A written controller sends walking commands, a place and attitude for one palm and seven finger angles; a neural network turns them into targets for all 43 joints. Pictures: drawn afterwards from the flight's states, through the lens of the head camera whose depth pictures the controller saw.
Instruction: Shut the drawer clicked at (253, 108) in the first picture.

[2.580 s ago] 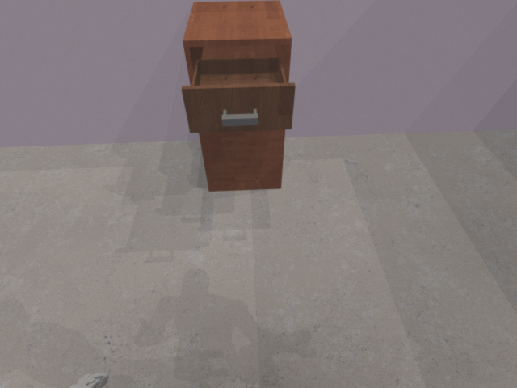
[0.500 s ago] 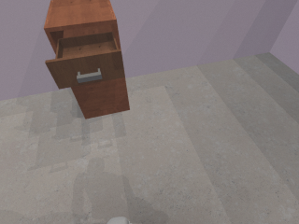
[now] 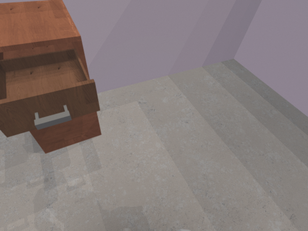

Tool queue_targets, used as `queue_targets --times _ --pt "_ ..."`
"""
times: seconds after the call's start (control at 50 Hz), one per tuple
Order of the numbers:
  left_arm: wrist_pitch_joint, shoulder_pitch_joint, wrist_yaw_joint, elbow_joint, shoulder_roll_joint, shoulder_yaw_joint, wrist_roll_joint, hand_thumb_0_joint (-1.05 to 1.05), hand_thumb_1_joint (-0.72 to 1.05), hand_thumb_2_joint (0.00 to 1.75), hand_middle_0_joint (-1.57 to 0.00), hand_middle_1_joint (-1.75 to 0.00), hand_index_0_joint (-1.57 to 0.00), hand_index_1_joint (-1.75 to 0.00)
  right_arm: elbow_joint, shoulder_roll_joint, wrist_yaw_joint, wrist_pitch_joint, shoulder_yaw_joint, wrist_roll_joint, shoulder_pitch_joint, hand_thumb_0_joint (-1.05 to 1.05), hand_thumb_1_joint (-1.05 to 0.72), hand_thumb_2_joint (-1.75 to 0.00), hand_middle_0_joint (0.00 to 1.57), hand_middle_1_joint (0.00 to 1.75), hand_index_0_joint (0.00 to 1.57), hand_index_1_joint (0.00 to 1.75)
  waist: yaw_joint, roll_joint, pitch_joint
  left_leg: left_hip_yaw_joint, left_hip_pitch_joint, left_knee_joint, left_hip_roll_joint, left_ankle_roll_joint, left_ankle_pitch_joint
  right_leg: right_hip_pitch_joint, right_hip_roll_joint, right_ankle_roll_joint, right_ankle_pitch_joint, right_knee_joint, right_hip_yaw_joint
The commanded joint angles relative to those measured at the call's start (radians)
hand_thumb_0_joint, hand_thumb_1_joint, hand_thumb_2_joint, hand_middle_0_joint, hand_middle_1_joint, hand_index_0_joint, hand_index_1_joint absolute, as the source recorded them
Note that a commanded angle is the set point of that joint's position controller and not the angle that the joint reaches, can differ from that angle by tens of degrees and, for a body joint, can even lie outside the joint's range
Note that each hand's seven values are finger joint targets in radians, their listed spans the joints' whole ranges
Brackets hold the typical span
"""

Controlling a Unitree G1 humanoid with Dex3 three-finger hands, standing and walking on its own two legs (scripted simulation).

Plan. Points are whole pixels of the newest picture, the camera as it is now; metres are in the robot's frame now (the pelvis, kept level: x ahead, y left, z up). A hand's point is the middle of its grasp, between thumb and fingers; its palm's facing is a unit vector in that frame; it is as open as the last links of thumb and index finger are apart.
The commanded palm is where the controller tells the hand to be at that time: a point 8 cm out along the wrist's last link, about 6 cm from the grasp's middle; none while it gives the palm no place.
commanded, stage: walk to a spot facing it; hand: left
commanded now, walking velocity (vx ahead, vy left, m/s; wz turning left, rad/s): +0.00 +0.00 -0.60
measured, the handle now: (52, 115) +0.46 +0.41 -0.08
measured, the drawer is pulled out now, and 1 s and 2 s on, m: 0.30 0.30 0.30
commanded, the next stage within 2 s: turn to face it in 0.12 s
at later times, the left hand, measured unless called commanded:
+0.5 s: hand (119, 199) +0.23 +0.12 -0.16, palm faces -0.14 -0.98 -0.16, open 7.4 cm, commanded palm none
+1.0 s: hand out of the picture +0.10 +0.26 -0.16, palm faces +0.25 -0.93 -0.26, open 7.4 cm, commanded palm none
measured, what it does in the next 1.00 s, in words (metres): steps on the spot: right foot, then left foot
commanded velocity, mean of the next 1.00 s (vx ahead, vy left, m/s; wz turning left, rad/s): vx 0.00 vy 0.00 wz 0.37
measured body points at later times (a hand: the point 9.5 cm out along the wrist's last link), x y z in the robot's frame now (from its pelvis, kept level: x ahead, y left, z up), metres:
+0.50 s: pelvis +0.09 -0.02 -0.01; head +0.10 -0.03 +0.44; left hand +0.24 +0.17 -0.14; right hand +0.01 -0.22 -0.17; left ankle +0.04 +0.09 -0.69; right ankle +0.12 -0.13 -0.73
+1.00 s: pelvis +0.07 +0.02 +0.01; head +0.09 +0.05 +0.46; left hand +0.09 +0.31 -0.14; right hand +0.15 -0.23 -0.12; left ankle +0.08 +0.11 -0.73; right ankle +0.09 -0.14 -0.65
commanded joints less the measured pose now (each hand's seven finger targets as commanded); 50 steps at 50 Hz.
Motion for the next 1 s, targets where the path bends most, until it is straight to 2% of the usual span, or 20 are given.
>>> queue_targets --times 0.0,0.18,0.26,0.3,0.32,0.34,0.36,0.38,0.4,0.44,0.52,0.58,0.64,0.66,0.68,0.7,0.72,0.8,0.86,0.98 --pt "0.027 0.060 -0.013 -0.074 -0.007 0.002 0.000 0.00 0.90 0.90 -0.20 -0.30 -0.20 -0.30 -0.014 -0.140 -0.018 -0.008 -0.024 0.003 0.098 0.00 -0.90 -0.90 0.20 0.30 0.20 0.30 0.003 0.193 -0.045 -0.111 0.065 -0.274 0.256 0.082 0.511 -0.091 -0.069 0.027 0.095 -0.002 0.010" --pt "0.058 -0.158 -0.020 -0.166 0.002 -0.006 0.003 0.00 0.90 0.90 -0.20 -0.30 -0.20 -0.30 -0.010 -0.198 -0.012 0.028 -0.045 -0.007 0.158 0.00 -0.90 -0.90 0.20 0.30 0.20 0.30 -0.052 0.190 0.002 0.016 0.195 -0.238 0.281 0.092 0.525 -0.133 -0.080 0.050 0.144 -0.349 -0.060" --pt "0.035 -0.188 0.000 -0.169 -0.012 -0.025 0.005 0.00 0.90 0.90 -0.20 -0.30 -0.20 -0.30 0.028 -0.197 -0.008 0.039 -0.040 -0.016 0.209 0.00 -0.90 -0.90 0.20 0.30 0.20 0.30 -0.080 0.179 -0.003 -0.018 0.178 -0.173 0.288 0.102 0.572 0.020 -0.048 0.020 0.085 -0.542 -0.077" --pt "0.017 -0.123 0.013 -0.133 -0.003 -0.031 0.008 0.00 0.90 0.90 -0.20 -0.30 -0.20 -0.30 0.047 -0.179 -0.006 0.043 -0.032 -0.011 0.213 0.00 -0.90 -0.90 0.20 0.30 0.20 0.30 -0.049 0.140 -0.045 -0.022 0.145 -0.084 0.237 0.060 0.550 0.179 -0.023 0.016 0.197 -0.705 -0.108" --pt "0.000 -0.055 0.020 -0.106 0.021 -0.030 0.009 0.00 0.90 0.90 -0.20 -0.30 -0.20 -0.30 0.057 -0.157 -0.005 0.039 -0.021 -0.003 0.214 0.00 -0.90 -0.90 0.20 0.30 0.20 0.30 -0.010 0.101 -0.088 -0.007 0.112 -0.002 0.194 0.018 0.478 0.308 -0.056 0.016 0.343 -0.818 -0.077" --pt "-0.020 -0.004 0.033 -0.077 0.089 -0.026 0.011 0.00 0.90 0.90 -0.20 -0.30 -0.20 -0.30 0.061 -0.105 0.000 0.036 -0.008 0.008 0.239 0.00 -0.90 -0.90 0.20 0.30 0.20 0.30 -0.005 -0.044 -0.178 0.018 -0.018 0.114 0.128 -0.037 0.214 0.486 -0.221 -0.031 0.628 -0.815 0.083" --pt "-0.028 0.029 0.037 -0.058 0.137 -0.024 -0.002 0.00 0.90 0.90 -0.20 -0.30 -0.20 -0.30 0.052 -0.072 0.000 0.046 0.000 0.017 0.240 0.00 -0.90 -0.90 0.20 0.30 0.20 0.30 -0.009 -0.138 -0.228 -0.007 -0.077 0.228 0.037 -0.073 -0.273 0.525 -0.383 -0.142 0.939 -0.824 0.197" --pt "-0.021 0.009 0.035 -0.065 0.150 -0.028 -0.007 0.00 0.90 0.90 -0.20 -0.30 -0.20 -0.30 0.049 -0.082 -0.006 0.065 -0.009 0.019 0.231 0.00 -0.90 -0.90 0.20 0.30 0.20 0.30 -0.011 -0.080 -0.193 -0.083 -0.082 0.324 0.023 -0.068 -0.396 0.460 -0.405 -0.197 0.977 -0.842 0.142" --pt "-0.018 -0.036 0.044 -0.065 0.135 -0.021 -0.005 0.00 0.90 0.90 -0.20 -0.30 -0.20 -0.30 0.045 -0.074 -0.005 0.083 -0.010 0.019 0.196 0.00 -0.90 -0.90 0.20 0.30 0.20 0.30 -0.012 -0.131 -0.170 -0.109 -0.105 0.415 0.028 -0.070 -0.392 0.419 -0.387 -0.205 0.931 -0.857 0.131" --pt "-0.012 -0.114 0.054 -0.092 0.115 -0.022 -0.004 0.00 0.90 0.90 -0.20 -0.30 -0.20 -0.30 0.060 -0.089 -0.003 0.097 -0.017 0.015 0.191 0.00 -0.90 -0.90 0.20 0.30 0.20 0.30 -0.028 -0.133 -0.125 -0.155 -0.141 0.511 0.026 -0.078 -0.319 0.357 -0.369 -0.190 0.765 -0.890 0.076" --pt "0.004 -0.180 0.060 -0.123 0.116 -0.007 0.005 0.00 0.90 0.90 -0.20 -0.30 -0.20 -0.30 0.050 -0.070 0.011 0.117 -0.030 0.011 0.190 0.00 -0.90 -0.90 0.20 0.30 0.20 0.30 -0.061 -0.077 -0.038 -0.128 -0.094 0.476 0.026 -0.085 -0.254 0.161 -0.355 -0.137 0.429 -0.952 -0.035" --pt "0.015 -0.177 0.058 -0.137 0.120 0.009 0.010 0.00 0.90 0.90 -0.20 -0.30 -0.20 -0.30 0.022 -0.064 0.019 0.115 -0.037 0.004 0.171 0.00 -0.90 -0.90 0.20 0.30 0.20 0.30 -0.055 -0.101 -0.023 -0.095 -0.078 0.325 0.020 -0.085 -0.225 0.141 -0.354 -0.112 0.254 -0.928 -0.065" --pt "0.032 -0.174 0.051 -0.150 0.108 0.010 -0.004 0.00 0.90 0.90 -0.20 -0.30 -0.20 -0.30 0.016 -0.087 0.023 0.104 -0.044 -0.003 0.231 0.00 -0.90 -0.90 0.20 0.30 0.20 0.30 -0.084 0.018 -0.044 -0.076 0.067 -0.007 -0.006 -0.081 -0.012 0.079 -0.299 -0.029 0.127 -0.732 -0.147" --pt "0.043 -0.169 0.044 -0.169 0.064 0.006 -0.013 0.00 0.90 0.90 -0.20 -0.30 -0.20 -0.30 0.014 -0.159 0.022 0.096 -0.057 -0.007 0.266 0.00 -0.90 -0.90 0.20 0.30 0.20 0.30 -0.100 0.237 -0.038 -0.298 0.075 -0.176 0.109 -0.034 0.019 -0.009 -0.201 0.026 -0.018 -0.540 -0.188" --pt "0.048 -0.207 0.037 -0.216 0.009 -0.003 -0.015 0.00 0.90 0.90 -0.20 -0.30 -0.20 -0.30 -0.005 -0.261 0.012 0.087 -0.082 -0.015 0.283 0.00 -0.90 -0.90 0.20 0.30 0.20 0.30 -0.123 0.470 -0.005 -0.632 0.079 -0.318 0.331 0.084 0.194 -0.195 -0.080 0.090 -0.260 -0.297 -0.166" --pt "0.048 -0.259 0.036 -0.235 0.041 -0.005 -0.003 0.00 0.90 0.90 -0.20 -0.30 -0.20 -0.30 -0.010 -0.284 0.010 0.089 -0.086 -0.015 0.278 0.00 -0.90 -0.90 0.20 0.30 0.20 0.30 -0.130 0.338 -0.018 -0.642 0.057 -0.322 0.373 0.143 0.178 -0.185 -0.100 0.067 -0.214 -0.171 -0.053" --pt "0.048 -0.261 0.031 -0.226 0.033 0.005 0.000 0.00 0.90 0.90 -0.20 -0.30 -0.20 -0.30 -0.021 -0.272 0.001 0.083 -0.085 -0.016 0.238 0.00 -0.90 -0.90 0.20 0.30 0.20 0.30 -0.109 0.278 -0.035 -0.612 0.038 -0.324 0.317 0.143 0.147 -0.192 -0.103 0.064 -0.144 -0.113 -0.013" --pt "0.045 -0.182 0.019 -0.161 0.059 0.017 -0.003 0.00 0.90 0.90 -0.20 -0.30 -0.20 -0.30 -0.063 -0.225 -0.011 0.067 -0.063 -0.004 0.088 0.00 -0.90 -0.90 0.20 0.30 0.20 0.30 -0.046 0.176 -0.045 -0.436 0.084 -0.279 0.173 0.072 0.236 -0.179 -0.091 0.088 0.064 -0.065 0.020" --pt "0.048 -0.160 0.026 -0.149 0.075 0.015 -0.007 0.00 0.90 0.90 -0.20 -0.30 -0.20 -0.30 -0.058 -0.246 -0.010 0.069 -0.071 -0.001 0.118 0.00 -0.90 -0.90 0.20 0.30 0.20 0.30 -0.058 0.155 -0.094 -0.424 0.190 -0.259 0.155 0.091 0.314 -0.166 -0.075 0.104 0.069 -0.128 0.024" --pt "0.048 -0.199 0.033 -0.173 0.094 0.010 -0.013 0.00 0.90 0.90 -0.20 -0.30 -0.20 -0.30 -0.054 -0.276 -0.004 0.085 -0.082 -0.003 0.140 0.00 -0.90 -0.90 0.20 0.30 0.20 0.30 -0.086 0.176 -0.091 -0.511 0.229 -0.252 0.152 0.126 0.310 -0.126 -0.053 0.111 -0.001 -0.284 0.032"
